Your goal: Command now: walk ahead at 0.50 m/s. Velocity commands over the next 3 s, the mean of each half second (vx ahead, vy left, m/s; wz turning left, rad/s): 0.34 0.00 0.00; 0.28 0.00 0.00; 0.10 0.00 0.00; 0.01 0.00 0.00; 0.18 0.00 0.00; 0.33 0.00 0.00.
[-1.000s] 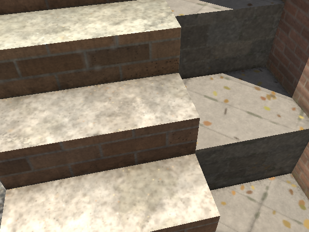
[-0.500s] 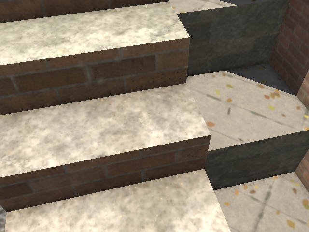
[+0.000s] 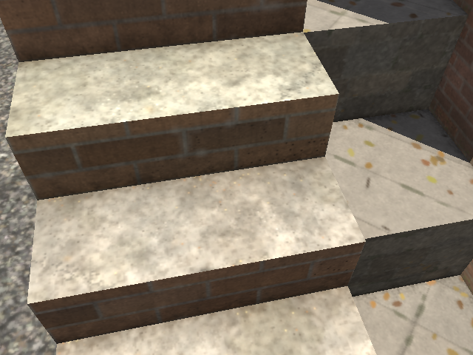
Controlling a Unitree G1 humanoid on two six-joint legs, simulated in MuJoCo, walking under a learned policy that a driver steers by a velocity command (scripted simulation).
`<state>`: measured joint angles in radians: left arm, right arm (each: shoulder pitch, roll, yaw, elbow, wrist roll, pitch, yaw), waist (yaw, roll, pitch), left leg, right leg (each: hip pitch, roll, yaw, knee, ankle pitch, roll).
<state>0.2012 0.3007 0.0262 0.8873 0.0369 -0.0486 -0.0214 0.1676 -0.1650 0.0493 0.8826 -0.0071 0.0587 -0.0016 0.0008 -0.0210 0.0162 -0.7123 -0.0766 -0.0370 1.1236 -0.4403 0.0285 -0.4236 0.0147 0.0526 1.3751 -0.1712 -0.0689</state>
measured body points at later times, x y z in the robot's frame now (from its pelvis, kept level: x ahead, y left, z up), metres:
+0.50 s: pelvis -0.03 -0.05 -0.03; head -0.02 -0.06 +0.42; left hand -0.05 +0.17 -0.18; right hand +0.12 -0.23 -0.16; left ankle +0.06 +0.09 -0.65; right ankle -0.17 -0.14 -0.78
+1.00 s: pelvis -0.08 -0.09 -0.10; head -0.11 -0.15 +0.35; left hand -0.11 +0.09 -0.23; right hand +0.06 -0.28 -0.25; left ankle -0.06 +0.06 -0.54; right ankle -0.14 -0.14 -0.84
